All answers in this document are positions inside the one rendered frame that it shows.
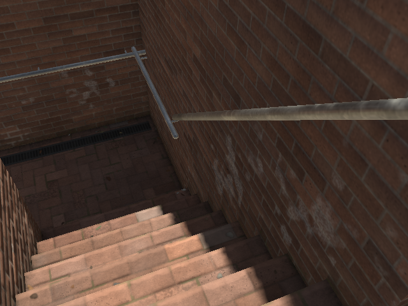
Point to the stairs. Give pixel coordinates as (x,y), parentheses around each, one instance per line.
(171,250)

